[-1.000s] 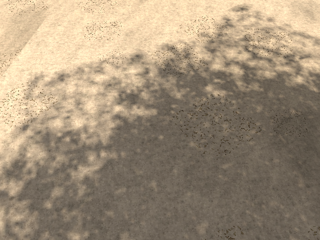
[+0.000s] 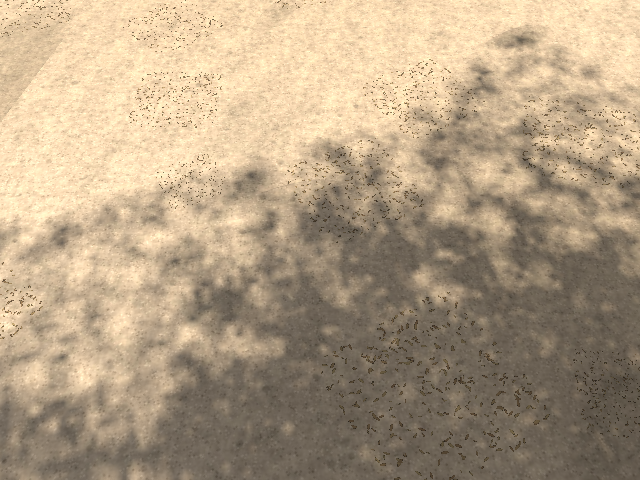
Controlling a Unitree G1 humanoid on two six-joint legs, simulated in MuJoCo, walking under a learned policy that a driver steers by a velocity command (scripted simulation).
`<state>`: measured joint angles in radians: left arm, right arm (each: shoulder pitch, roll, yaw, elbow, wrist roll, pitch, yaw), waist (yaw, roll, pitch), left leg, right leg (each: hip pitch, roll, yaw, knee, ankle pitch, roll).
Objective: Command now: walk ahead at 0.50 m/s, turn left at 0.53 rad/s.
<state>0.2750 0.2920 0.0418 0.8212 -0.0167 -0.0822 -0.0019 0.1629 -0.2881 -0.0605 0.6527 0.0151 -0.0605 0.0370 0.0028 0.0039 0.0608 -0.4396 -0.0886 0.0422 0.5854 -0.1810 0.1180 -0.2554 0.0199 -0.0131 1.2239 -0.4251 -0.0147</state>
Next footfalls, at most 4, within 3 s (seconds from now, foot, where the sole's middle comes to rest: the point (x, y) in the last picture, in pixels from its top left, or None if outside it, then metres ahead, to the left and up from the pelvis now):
0.36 right None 0.40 -0.14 -0.76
0.76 left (280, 463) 0.47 0.12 -0.76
1.18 right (414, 470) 0.46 -0.14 -0.76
1.66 left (300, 448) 0.50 0.08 -0.76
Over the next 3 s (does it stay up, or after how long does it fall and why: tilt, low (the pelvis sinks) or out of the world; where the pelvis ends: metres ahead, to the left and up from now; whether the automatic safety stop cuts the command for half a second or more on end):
stays up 0.50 -0.02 0.02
